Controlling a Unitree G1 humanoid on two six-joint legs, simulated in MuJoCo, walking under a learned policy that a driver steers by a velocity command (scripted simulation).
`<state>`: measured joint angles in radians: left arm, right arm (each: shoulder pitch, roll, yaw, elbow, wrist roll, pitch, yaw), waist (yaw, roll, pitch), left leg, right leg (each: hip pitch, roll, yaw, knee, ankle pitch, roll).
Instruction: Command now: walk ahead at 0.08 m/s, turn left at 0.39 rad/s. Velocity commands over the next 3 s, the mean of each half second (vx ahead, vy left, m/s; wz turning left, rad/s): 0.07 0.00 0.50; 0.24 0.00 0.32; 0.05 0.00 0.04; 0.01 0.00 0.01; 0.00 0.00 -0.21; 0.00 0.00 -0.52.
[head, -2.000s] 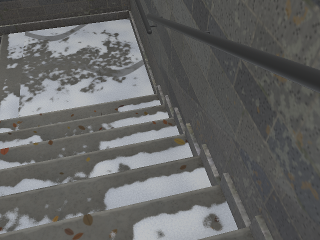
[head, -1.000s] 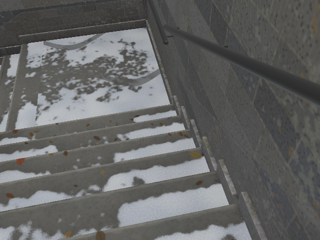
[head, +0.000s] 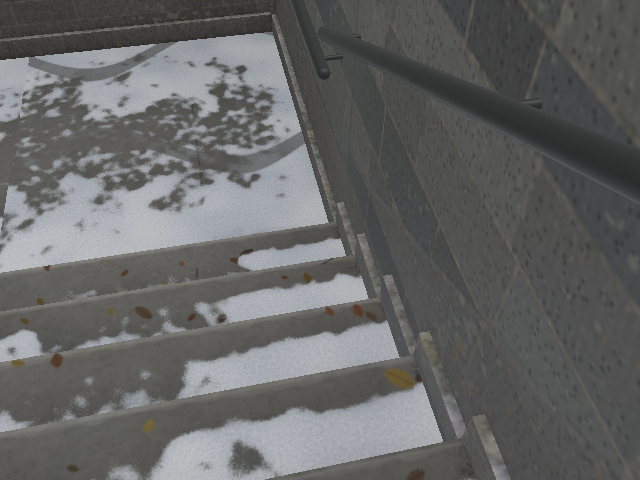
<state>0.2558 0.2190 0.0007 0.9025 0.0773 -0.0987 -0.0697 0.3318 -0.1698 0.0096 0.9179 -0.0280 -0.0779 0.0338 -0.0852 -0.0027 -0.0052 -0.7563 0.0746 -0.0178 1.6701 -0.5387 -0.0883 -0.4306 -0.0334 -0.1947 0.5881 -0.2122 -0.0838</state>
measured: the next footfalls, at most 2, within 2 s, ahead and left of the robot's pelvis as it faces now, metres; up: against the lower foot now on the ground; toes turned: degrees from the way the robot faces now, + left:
left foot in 0.30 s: +0.08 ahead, +0.18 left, +0.00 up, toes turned +17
right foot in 0.96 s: +0.40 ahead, +0.02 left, -0.15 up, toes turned +19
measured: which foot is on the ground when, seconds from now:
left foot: up 0.00-0.28, down 0.30-0.98, up 1.00-1.00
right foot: down 0.00-0.30, up 0.32-0.94, down 0.96-1.00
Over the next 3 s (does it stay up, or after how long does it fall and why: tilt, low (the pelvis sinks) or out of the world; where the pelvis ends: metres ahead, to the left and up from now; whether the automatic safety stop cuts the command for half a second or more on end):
stays up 0.38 0.17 -0.15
